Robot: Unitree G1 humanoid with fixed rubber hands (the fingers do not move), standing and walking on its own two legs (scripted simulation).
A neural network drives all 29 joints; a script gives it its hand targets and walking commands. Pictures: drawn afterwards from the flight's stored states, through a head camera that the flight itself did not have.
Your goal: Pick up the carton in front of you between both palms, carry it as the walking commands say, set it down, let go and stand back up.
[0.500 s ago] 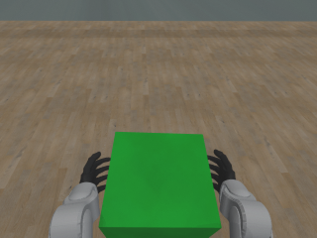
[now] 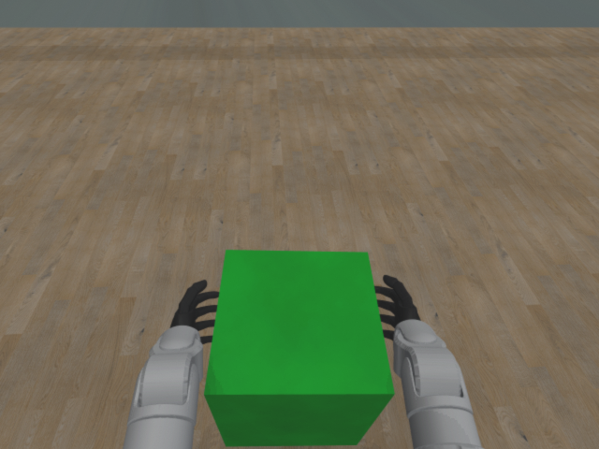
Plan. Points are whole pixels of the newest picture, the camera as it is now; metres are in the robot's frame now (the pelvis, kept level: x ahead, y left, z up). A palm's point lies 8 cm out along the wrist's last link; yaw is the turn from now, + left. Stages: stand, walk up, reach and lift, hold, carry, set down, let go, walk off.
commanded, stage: carry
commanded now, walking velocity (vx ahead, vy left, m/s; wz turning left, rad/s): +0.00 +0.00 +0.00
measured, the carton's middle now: (294, 352) +0.29 +0.00 -0.06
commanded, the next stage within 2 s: hold in 0.74 s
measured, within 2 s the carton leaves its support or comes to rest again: neither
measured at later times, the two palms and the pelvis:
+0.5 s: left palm (180, 328) +0.28 +0.16 +0.03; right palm (403, 322) +0.28 -0.14 +0.03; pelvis +0.00 +0.00 +0.00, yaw +0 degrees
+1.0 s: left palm (151, 354) +0.24 +0.18 +0.04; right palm (382, 328) +0.27 -0.11 +0.04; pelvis -0.02 +0.01 +0.01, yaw +6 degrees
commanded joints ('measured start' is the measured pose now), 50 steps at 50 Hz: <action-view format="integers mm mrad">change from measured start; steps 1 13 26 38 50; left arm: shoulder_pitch -532 -457 -478 -411 -494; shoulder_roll -837 -842 -877 -883 -881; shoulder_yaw -560 -531 -555 -499 -509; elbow -88 -125 -138 -96 -82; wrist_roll -251 -233 -257 -235 -229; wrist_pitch -101 -7 -11 -23 -73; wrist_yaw -233 -241 -244 -254 -248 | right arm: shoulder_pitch -490 -398 -425 -340 -398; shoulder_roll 860 879 907 925 888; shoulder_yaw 568 536 568 517 526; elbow -65 -83 -105 -109 -95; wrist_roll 233 221 245 220 201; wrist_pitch -81 19 13 9 -23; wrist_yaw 214 228 231 234 236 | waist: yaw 4 -7 -6 -12 -27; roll -9 4 -4 81 -5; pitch -217 -250 -268 -113 -195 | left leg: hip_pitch -49 -47 -44 -130 15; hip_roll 106 110 108 -102 -113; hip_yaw -107 -102 -107 -303 -304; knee -106 -64 -62 -136 -184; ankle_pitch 90 230 225 513 379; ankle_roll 16 10 14 32 13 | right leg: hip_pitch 162 166 179 446 469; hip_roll -93 -102 -102 155 185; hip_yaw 120 112 109 250 263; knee -59 -25 -23 -55 -110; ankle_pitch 125 247 240 420 257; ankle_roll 2 3 5 -15 23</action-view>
